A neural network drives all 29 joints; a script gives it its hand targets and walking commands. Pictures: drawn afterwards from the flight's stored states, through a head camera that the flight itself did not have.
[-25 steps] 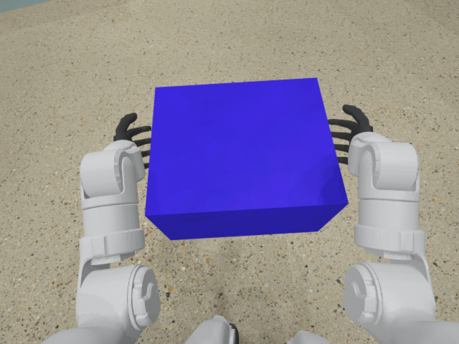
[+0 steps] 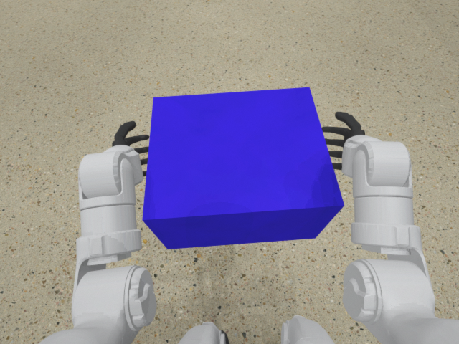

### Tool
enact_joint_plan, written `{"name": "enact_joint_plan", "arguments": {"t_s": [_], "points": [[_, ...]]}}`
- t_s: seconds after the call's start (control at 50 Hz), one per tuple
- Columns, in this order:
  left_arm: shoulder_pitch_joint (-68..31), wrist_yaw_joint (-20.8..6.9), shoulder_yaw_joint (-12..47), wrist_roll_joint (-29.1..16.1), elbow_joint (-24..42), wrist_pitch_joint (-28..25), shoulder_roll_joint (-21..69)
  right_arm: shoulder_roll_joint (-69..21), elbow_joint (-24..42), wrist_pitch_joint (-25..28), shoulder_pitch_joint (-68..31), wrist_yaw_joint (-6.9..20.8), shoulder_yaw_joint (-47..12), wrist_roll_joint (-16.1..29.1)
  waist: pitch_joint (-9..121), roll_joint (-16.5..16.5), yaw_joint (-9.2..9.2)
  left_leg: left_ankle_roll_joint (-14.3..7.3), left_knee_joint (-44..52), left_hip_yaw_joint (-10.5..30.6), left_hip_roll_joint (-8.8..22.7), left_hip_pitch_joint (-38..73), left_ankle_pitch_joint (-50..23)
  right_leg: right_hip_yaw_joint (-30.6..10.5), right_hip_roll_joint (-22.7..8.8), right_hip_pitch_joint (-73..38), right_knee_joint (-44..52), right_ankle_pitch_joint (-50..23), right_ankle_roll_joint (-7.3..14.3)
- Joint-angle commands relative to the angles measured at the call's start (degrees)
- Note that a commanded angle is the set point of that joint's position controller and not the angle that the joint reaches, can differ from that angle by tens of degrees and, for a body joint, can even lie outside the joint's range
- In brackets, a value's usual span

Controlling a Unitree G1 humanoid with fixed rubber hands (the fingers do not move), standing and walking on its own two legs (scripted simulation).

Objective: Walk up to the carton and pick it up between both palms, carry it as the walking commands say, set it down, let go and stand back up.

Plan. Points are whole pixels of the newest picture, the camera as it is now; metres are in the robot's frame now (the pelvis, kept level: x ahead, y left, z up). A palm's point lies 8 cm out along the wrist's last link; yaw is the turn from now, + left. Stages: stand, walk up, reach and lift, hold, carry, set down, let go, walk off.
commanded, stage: carry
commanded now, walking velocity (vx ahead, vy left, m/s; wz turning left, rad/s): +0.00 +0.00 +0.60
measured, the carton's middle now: (236, 170) +0.41 +0.03 +0.03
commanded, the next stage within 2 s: none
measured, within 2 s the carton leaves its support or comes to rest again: neither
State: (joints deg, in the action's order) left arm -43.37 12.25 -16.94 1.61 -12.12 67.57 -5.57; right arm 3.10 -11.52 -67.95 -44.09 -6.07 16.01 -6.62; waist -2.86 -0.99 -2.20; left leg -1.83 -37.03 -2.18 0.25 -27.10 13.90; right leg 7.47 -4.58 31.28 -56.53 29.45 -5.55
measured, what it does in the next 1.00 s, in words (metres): walks backwards: right foot, then left foot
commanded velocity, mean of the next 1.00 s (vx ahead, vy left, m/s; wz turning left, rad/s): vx -0.03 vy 0.00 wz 0.00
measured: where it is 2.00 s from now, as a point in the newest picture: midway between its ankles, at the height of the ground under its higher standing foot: outside the picture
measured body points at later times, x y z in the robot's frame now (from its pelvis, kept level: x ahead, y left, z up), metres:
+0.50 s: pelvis -0.08 +0.01 +0.00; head -0.05 +0.02 +0.45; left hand +0.26 +0.28 +0.11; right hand +0.34 -0.08 +0.12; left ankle -0.06 +0.11 -0.72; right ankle -0.02 -0.11 -0.71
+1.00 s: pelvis -0.11 +0.00 +0.01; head -0.14 -0.01 +0.46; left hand +0.20 +0.25 +0.14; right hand +0.27 -0.12 +0.14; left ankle -0.06 +0.11 -0.72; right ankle -0.02 -0.11 -0.72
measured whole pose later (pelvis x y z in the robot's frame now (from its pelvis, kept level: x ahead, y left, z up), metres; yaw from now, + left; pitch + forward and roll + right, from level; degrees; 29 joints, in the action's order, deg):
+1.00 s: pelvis -0.11 +0.00 +0.01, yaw +11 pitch +1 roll +0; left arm -42.3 9.7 -12.5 5.4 -21.5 69.6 -4.9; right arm 5.7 -18.7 -70.5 -41.0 -4.1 13.8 -7.0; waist 5.9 -0.6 0.1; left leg -1.7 -30.7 -8.4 3.2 -22.4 9.2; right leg 9.9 -4.9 21.7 -30.7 9.6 0.5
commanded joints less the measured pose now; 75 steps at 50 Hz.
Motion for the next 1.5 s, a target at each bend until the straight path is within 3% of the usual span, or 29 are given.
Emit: {"name": "enact_joint_plan", "arguments": {"t_s": [0.0, 0.06, 0.08, 0.1, 0.12, 0.16, 0.22, 0.28, 0.32, 0.34, 0.36, 0.38, 0.4, 0.5, 0.54, 0.58, 0.64, 0.7, 0.9, 1.06, 1.14, 1.24, 1.28, 1.32, 1.34, 1.36, 1.4, 1.44, 1.48], "points": [[-45.61, -26.47, 36.22, -28.52, 5.42, -0.35, 67.73, -59.73, 9.79, 1.33, -42.36, 17.68, -31.42, 25.53, 34.37, -9.16, 3.8, -7.8, 5.03, 14.32, 14.05, 25.35, -34.17, -1.05, 0.79, -1.84, 5.77, -1.66, 0.7], [-41.77, -26.99, 34.84, -27.53, 3.48, 0.13, 67.65, -59.55, 9.31, 0.76, -39.78, 17.37, -32.11, 24.26, 35.19, -7.32, 2.79, -5.24, 2.83, 13.39, 11.31, 18.03, -27.34, 1.25, 1.71, -14.52, 23.09, -9.94, 2.29], [-40.36, -27.27, 34.25, -26.97, 3.33, 0.41, 67.69, -59.6, 9.02, 0.42, -38.02, 17.35, -32.09, 23.8, 35.27, -3.95, 2.13, -2.52, 0.52, 11.78, 8.89, 9.4, -19.89, -1.12, -1.6, -24.53, 29.37, -17.68, 3.39], [-40.63, -27.3, 33.74, -26.1, 3.18, 0.02, 66.75, -60.0, 9.46, 0.23, -39.51, 17.64, -32.6, 24.62, 35.18, 10.31, 1.6, 1.15, -8.5, 5.36, 2.55, -2.97, -3.1, -13.93, -14.03, -32.65, 30.96, -31.4, 8.17], [-39.26, -27.17, 33.44, -25.23, 1.75, -0.47, 67.29, -60.53, 9.3, 0.28, -42.16, 18.12, -33.1, 26.02, 33.61, 21.03, 1.37, 2.63, -20.57, -1.51, -1.23, -9.22, 23.12, -21.52, -24.65, -31.91, 30.88, -43.34, 15.91], [-42.38, -26.93, 33.7, -24.88, 2.34, -0.71, 67.2, -62.49, 9.48, 1.14, -46.87, 18.66, -35.66, 28.41, 29.91, 9.54, 1.5, 1.88, -25.09, 1.08, 1.99, -10.28, 21.77, -16.35, -22.93, -30.73, 30.01, -47.98, 16.04], [-45.16, -25.75, 32.69, -23.75, 5.03, -1.14, 65.32, -62.89, 7.92, 1.27, -47.31, 19.46, -36.48, 30.37, 30.03, 12.36, 1.81, 2.43, -15.57, -2.3, 1.51, -3.21, 15.37, -4.73, -15.57, -29.8, 26.05, -47.51, 11.49], [-42.77, -25.16, 31.72, -22.45, 4.96, -1.0, 62.81, -62.44, 2.62, 0.82, -44.23, 20.02, -34.3, 30.35, 30.85, 13.97, 1.17, 2.46, -4.36, -5.45, -0.8, 1.3, 12.82, -3.32, -14.19, -32.15, 24.82, -43.97, 11.14], [-41.58, -24.95, 31.43, -21.83, 3.66, -0.84, 62.24, -63.08, -0.09, 0.65, -42.92, 20.34, -33.13, 30.14, 31.68, 10.48, 2.01, 2.15, 11.24, -6.88, 0.76, 10.08, 0.49, -0.21, -11.86, -30.24, 20.99, -40.0, 8.48], [-41.16, -24.93, 31.61, -21.83, 3.33, -1.01, 62.27, -63.9, -1.51, 0.72, -41.89, 20.64, -32.58, 30.17, 32.16, 7.44, 2.14, 1.51, 12.59, -0.51, 5.67, 18.07, -3.29, -0.57, -10.84, -22.84, 19.1, -32.44, 6.18], [-43.85, -25.24, 33.03, -22.82, 3.83, -0.73, 63.57, -63.01, -2.4, 1.29, -41.23, 20.85, -31.29, 29.06, 32.58, -5.03, 2.53, -3.08, 7.88, 11.26, 14.82, 24.28, -29.37, 1.46, -7.24, -11.69, 15.01, -19.7, 2.38], [-45.1, -25.41, 32.99, -23.04, 5.07, -0.46, 63.98, -63.52, -2.5, 1.16, -39.16, 20.66, -30.22, 28.31, 32.69, -11.02, 2.94, -6.21, 7.28, 13.07, 17.24, 25.66, -40.81, 1.67, -4.16, -8.74, 13.12, -4.37, 1.51], [-45.79, -25.71, 33.37, -23.6, 4.73, -0.48, 64.37, -63.54, -2.32, 1.08, -39.23, 20.69, -29.7, 27.95, 32.46, -11.32, 3.23, -7.21, 7.79, 13.34, 18.14, 27.3, -43.65, 0.81, -2.71, -6.41, 11.18, 0.99, 1.63], [-46.59, -26.72, 34.99, -26.6, 1.58, 0.37, 68.16, -61.36, 2.64, 0.82, -42.92, 19.47, -28.44, 25.58, 32.93, -7.87, 2.23, -3.64, 5.76, 2.89, 13.49, 22.76, -35.07, 0.72, -1.68, -14.1, 23.61, -15.61, 2.23], [-46.55, -26.96, 34.56, -27.15, 0.78, 0.59, 68.08, -60.41, 3.31, 0.51, -44.04, 19.23, -28.34, 25.41, 35.12, -3.12, 2.26, -1.47, 4.94, 1.16, 10.68, 17.72, -21.01, -1.89, -5.33, -20.28, 24.31, -25.36, 4.21], [-43.9, -27.32, 33.63, -26.77, -1.4, 0.71, 68.33, -61.13, 1.83, 0.15, -42.41, 19.27, -28.16, 25.26, 33.07, 1.09, 2.5, -0.86, 5.78, 0.32, 9.01, 14.83, -5.3, -3.87, -7.35, -19.06, 25.76, -23.75, 6.03], [-44.29, -27.58, 32.53, -26.04, -3.01, 0.56, 68.32, -61.75, 1.35, 0.2, -43.94, 19.77, -29.19, 25.82, 27.6, 0.58, 2.42, -1.02, 10.78, 3.35, 10.07, 11.86, 3.41, -2.56, -5.65, -15.33, 28.08, -13.15, 6.17], [-45.2, -27.34, 31.86, -25.56, -3.47, 0.45, 68.3, -61.7, 0.68, 0.06, -44.66, 20.32, -29.13, 26.33, 26.19, -0.84, 2.25, -0.99, 14.87, 4.63, 10.87, 9.04, 8.24, -1.25, -4.5, -16.68, 27.75, -12.5, 5.89], [-43.4, -26.45, 30.2, -23.77, -3.04, 0.36, 68.45, -63.27, -0.97, -0.31, -42.57, 21.93, -29.06, 27.73, 25.49, -0.85, 2.26, 0.58, 16.19, 2.57, 10.29, 7.94, 9.75, -1.84, -4.78, -17.26, 30.55, -11.45, 6.12], [-21.1, -28.13, 31.93, -21.27, 5.97, 2.81, 71.62, -68.02, 8.95, -2.05, -20.19, 22.2, -32.39, 24.93, 26.06, 1.31, 2.33, 1.12, 3.93, -2.46, 12.09, 9.97, -11.54, -4.35, -6.72, -11.26, 24.43, -29.66, 6.72], [-15.62, -28.49, 37.71, -22.12, 16.53, 2.15, 71.6, -68.72, 20.3, -1.23, -14.97, 21.84, -39.03, 26.35, 25.57, 5.76, 2.53, 1.89, -0.92, -3.8, 9.22, 7.29, -3.79, -11.51, -8.94, -9.4, 27.33, -30.64, 8.93], [-10.56, -27.65, 44.3, -22.81, 27.81, 0.41, 68.91, -67.23, 29.33, 0.57, -9.76, 21.39, -46.05, 27.91, 27.7, 9.04, 2.62, 1.93, -5.07, -3.58, 6.18, 10.72, 3.88, -15.85, -9.38, -3.55, 30.98, -19.38, 9.97], [-7.5, -27.32, 46.0, -22.19, 30.49, 0.22, 66.81, -65.77, 30.57, 0.95, -5.78, 21.22, -47.71, 27.51, 28.1, 4.4, 2.74, 0.86, 0.46, -0.08, 8.37, 14.1, 5.12, -13.57, -6.26, 0.77, 29.62, -8.83, 8.02], [-4.58, -27.17, 47.05, -21.44, 31.7, 0.29, 65.49, -63.78, 31.36, 1.09, -2.43, 21.07, -48.62, 26.78, 26.92, -9.63, 2.51, -1.99, 14.91, 9.29, 17.76, 12.03, 12.23, -6.01, 0.48, 2.25, 15.68, -3.96, 6.2], [-3.37, -27.18, 47.54, -21.18, 32.1, 0.32, 65.0, -63.47, 31.71, 1.01, -0.24, 21.1, -48.73, 26.38, 27.29, -13.99, 2.88, -5.67, 19.62, 12.01, 24.45, 9.07, 10.08, -0.78, 4.17, 1.13, -0.68, -2.36, 5.34], [-1.06, -27.4, 47.57, -20.88, 31.26, 0.38, 64.14, -63.03, 30.38, 0.73, 3.23, 21.06, -48.89, 25.5, 26.7, -12.24, 2.45, -7.87, 20.5, 10.45, 27.41, 5.5, 6.41, -2.89, 3.26, 0.1, -10.27, -0.51, 5.6], [1.82, -28.19, 48.44, -21.72, 29.9, 0.2, 63.75, -60.8, 30.98, 0.97, 4.01, 20.64, -49.6, 23.89, 25.51, -7.95, 0.97, -5.0, 17.62, 1.19, 24.24, 1.07, 2.98, -4.66, 1.0, -3.17, -10.6, -2.52, 5.73], [3.77, -28.56, 49.04, -22.31, 29.51, 0.21, 63.15, -59.35, 31.65, 1.1, 5.92, 20.02, -49.52, 22.81, 25.0, -7.77, 0.97, -1.24, 13.76, -3.84, 21.79, 5.05, 1.07, -3.0, 0.93, -4.89, 5.12, -3.09, 5.99], [4.53, -28.88, 49.15, -23.04, 29.39, 0.19, 61.96, -58.68, 30.46, 0.99, 8.6, 19.38, -48.8, 21.7, 23.82, -3.25, 0.98, 0.65, 4.97, -7.15, 19.18, 5.46, 2.3, -1.98, 2.72, -9.35, 22.66, -8.85, 6.38]]}}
